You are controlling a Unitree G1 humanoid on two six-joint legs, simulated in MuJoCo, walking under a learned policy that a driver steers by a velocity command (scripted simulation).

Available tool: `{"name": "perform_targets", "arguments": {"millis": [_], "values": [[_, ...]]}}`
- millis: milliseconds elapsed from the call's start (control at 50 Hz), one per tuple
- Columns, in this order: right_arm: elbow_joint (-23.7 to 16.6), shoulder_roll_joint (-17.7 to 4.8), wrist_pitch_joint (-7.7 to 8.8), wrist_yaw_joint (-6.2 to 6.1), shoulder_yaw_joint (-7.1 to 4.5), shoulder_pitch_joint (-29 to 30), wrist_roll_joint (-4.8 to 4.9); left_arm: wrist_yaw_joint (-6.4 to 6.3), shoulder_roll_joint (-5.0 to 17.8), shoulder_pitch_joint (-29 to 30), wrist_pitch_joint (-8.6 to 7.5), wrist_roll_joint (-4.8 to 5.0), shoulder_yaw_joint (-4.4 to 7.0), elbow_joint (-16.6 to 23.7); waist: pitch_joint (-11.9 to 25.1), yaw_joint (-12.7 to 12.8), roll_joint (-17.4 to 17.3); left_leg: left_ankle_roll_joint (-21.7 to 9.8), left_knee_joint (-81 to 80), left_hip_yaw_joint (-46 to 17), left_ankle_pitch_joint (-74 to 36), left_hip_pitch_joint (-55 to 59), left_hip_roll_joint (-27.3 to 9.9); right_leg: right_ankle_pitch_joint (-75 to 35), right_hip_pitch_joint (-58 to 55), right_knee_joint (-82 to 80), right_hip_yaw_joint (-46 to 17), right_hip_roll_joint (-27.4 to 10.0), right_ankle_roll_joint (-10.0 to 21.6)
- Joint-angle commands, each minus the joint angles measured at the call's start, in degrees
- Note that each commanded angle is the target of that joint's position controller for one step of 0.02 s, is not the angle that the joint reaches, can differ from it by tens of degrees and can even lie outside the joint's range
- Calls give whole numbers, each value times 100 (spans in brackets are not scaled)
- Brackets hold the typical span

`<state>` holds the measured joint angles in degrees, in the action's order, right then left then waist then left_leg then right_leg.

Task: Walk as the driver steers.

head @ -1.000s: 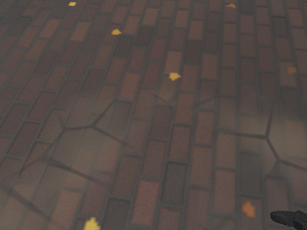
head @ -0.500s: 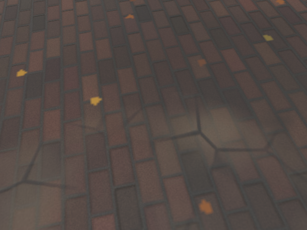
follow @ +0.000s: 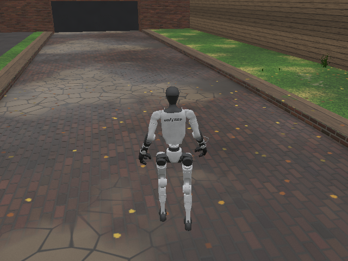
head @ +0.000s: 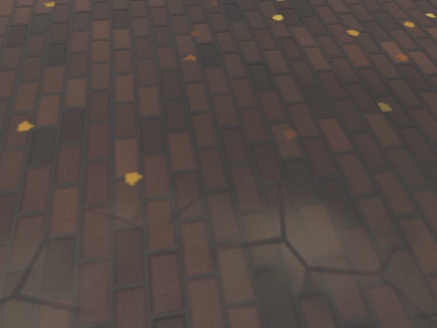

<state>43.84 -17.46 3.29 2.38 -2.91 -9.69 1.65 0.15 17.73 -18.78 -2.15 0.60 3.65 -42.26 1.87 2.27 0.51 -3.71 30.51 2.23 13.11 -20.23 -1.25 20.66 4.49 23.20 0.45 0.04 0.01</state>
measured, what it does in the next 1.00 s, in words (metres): walks ahead: right foot, then left foot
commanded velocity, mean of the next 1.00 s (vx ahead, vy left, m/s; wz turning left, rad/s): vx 0.48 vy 0.00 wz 0.19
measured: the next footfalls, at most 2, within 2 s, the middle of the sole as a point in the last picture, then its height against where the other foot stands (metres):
right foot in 0.46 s outside the picture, level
left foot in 0.92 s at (138, 302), level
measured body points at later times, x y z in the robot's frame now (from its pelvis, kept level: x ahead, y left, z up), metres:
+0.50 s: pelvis +0.27 +0.03 -0.02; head +0.30 +0.05 +0.43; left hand +0.45 +0.32 -0.07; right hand +0.33 -0.26 -0.13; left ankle +0.05 +0.10 -0.71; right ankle +0.41 -0.04 -0.74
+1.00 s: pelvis +0.51 +0.15 +0.00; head +0.53 +0.17 +0.44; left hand +0.47 +0.43 -0.13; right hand +0.77 -0.04 -0.07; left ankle +0.55 +0.27 -0.73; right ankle +0.43 -0.02 -0.67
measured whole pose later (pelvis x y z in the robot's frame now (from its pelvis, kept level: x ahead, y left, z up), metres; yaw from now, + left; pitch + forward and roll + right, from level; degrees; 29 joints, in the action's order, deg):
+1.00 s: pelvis +0.51 +0.15 +0.00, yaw +11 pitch +1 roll -1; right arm 37.0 -15.1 5.4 0.8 -1.6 -4.8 -0.4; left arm -0.2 17.3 -23.1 -3.0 2.1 3.3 -46.3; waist -1.1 3.8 1.2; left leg -1.0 31.7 -0.1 11.0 -22.5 -0.2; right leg 26.8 16.8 56.6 -5.9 1.3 0.4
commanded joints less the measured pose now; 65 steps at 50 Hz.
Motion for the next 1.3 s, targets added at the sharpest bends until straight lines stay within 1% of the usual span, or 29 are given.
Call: {"name": "perform_targets", "arguments": {"millis": [20,40,60,80,120,200,300,360,420,460,480,500,520,540,560,600,640,680,740,820,900,920,940,960,980,1020,1040,1140,1300], "values": [[-7,-1371,66,-111,-406,-1309,14,-30,346,513,-164,-142,56,649,333,-697,-1080,-796,-766,-1978,428,2383,-1013,-1003,2214,2372,360,-257,161],[-3,-1615,99,-58,-447,-1705,-18,-43,293,637,-308,-161,21,872,542,-832,-1923,-1558,-1658,-4324,1329,3321,-1755,960,3905,3818,-33,398,-133],[-74,-1196,140,-49,-326,-1535,-43,6,666,759,-425,26,103,846,261,-831,-1261,-1541,-1777,-4251,1746,3358,-1840,887,4567,4440,-518,39,-39],[-172,-982,155,-58,-268,-1300,-81,51,747,870,-497,91,121,837,-26,-745,-933,-1394,-1737,-3723,1411,3065,-1640,397,4682,4471,-533,-167,63],[-321,-775,118,-94,-192,-980,-95,52,673,980,-547,-104,128,813,-278,-550,-385,-1187,-1778,-2932,272,2447,-1278,-346,4389,3874,-494,-420,41],[-385,-821,63,-238,-197,-927,-84,62,430,1112,-450,-154,98,852,-306,-363,-500,-1085,-1918,-2066,-1496,1742,-828,-1113,3782,2845,-277,-285,-268],[-195,-907,-2,-381,-253,-1343,-20,123,153,2168,-481,-63,-33,1079,-474,-673,-592,-773,-1821,-1717,-1631,1033,-487,-2500,2834,966,-170,92,-384],[-100,-890,-46,-418,-273,-1548,39,178,300,2442,-527,-10,12,1145,-485,-691,-594,-684,-1599,-2102,-1440,1321,-672,-2676,2565,466,-384,146,-262],[-116,-920,-112,-448,-331,-1440,10,164,524,2128,-561,3,110,1065,-376,-437,-769,-540,-1081,-2373,-2179,1743,-849,-2062,2126,333,-445,120,-23],[-211,-755,-137,-401,-270,-1281,-69,96,821,888,-586,-58,270,774,559,188,-746,-285,368,-2015,-3372,1583,-443,-2112,287,250,-297,-12,369],[-355,-429,-128,-379,-140,-1310,-198,46,1109,-68,-560,-157,322,695,1512,523,-198,-140,1940,-1751,-2129,701,-70,-1722,-1393,525,-1348,-987,775],[-321,157,-69,-327,30,-2451,-33,118,1382,-423,-501,-124,394,374,2292,-32,1896,238,3865,-1332,1936,-1401,782,-589,-3253,34,-4209,-2318,1793],[-148,-449,-51,-337,-56,-2265,74,140,767,-402,-487,-11,272,399,1805,180,1219,246,4446,-1495,1863,-1977,400,611,-2812,-487,-4639,-2208,1617],[-313,-790,-38,-327,-149,-1406,79,110,502,4,-468,0,193,434,848,304,607,237,4459,-1329,1345,-2131,192,467,-1925,-616,-3635,-1932,1379],[-460,-761,-17,-344,-141,-902,0,111,481,345,-438,-61,157,434,304,192,116,241,4268,-1108,967,-1994,-13,-274,-1073,-738,-2984,-1704,1264],[-599,-601,37,-291,-144,-627,-102,111,370,543,-432,-152,98,336,-112,-98,282,239,3755,-989,639,-1643,-305,-1354,-83,-993,-2273,-1341,1285],[-600,-349,58,-253,-77,-728,-107,119,315,527,-439,-69,76,252,-114,-264,463,282,3225,-811,667,-1465,-382,-1743,194,-1187,-1999,-1173,1404],[-733,-188,84,-229,11,-410,-192,98,522,484,-427,36,125,179,-281,-259,437,402,2406,-620,631,-1461,-435,-1932,512,-1381,-1801,-1177,1530],[-871,-102,181,-163,106,220,-203,39,810,399,-351,71,216,121,-369,-81,364,503,1049,-482,-489,-888,-282,-1876,950,-1437,-1360,-919,1377],[-1031,-345,254,-106,42,777,-118,14,916,-92,-254,142,244,-48,-314,73,358,552,194,-555,-1294,-301,-29,-1626,853,-1139,-1507,-990,1135],[-874,-673,297,-164,-161,103,-113,-25,733,-208,-162,82,181,-91,-27,-433,395,257,-374,-486,-856,1169,-23,-1372,989,-109,-1633,-768,721],[-790,-960,306,-223,-268,-655,-194,-11,403,-150,-176,15,61,0,508,-817,57,-28,-406,-1085,-580,2266,-693,-1016,1507,1198,-1329,-390,487],[-725,-1464,226,-263,-387,-1263,-279,-28,-79,-607,-235,-5,-87,162,1302,-805,-1364,-640,-682,-2929,38,3864,-2033,819,2986,3156,-583,260,118],[-566,-1324,174,-204,-378,-1439,-239,-51,227,-798,-266,184,-34,218,1391,-757,-1903,-1071,-1313,-4494,1516,3832,-2396,1363,3931,4332,-707,150,52],[-609,-886,180,-191,-264,-1141,-187,-66,655,-458,-233,245,92,182,670,-773,-1191,-894,-1465,-3929,1876,3272,-2146,866,4207,4789,-854,-133,50],[-614,-445,193,-169,-128,-525,-217,-67,622,-20,-150,143,128,221,6,-541,-748,-660,-1627,-2513,623,2237,-1650,57,3975,4624,-709,-441,11],[-582,-326,211,-167,-103,-338,-252,-49,537,39,-98,113,142,242,-175,-410,-798,-611,-1773,-2029,88,1867,-1476,-180,3777,4422,-716,-573,-4],[-333,-516,336,-216,-231,-325,-218,25,167,427,53,65,69,497,-365,-289,-486,-732,-2199,-808,-1377,1525,-1434,-971,3675,3635,-638,-703,-122],[21,-960,186,-281,-369,-735,-84,296,110,1720,17,76,-32,1013,-714,-651,-293,-483,-2192,403,-1756,2028,-1466,-2029,3327,1558,-62,-549,152]]}}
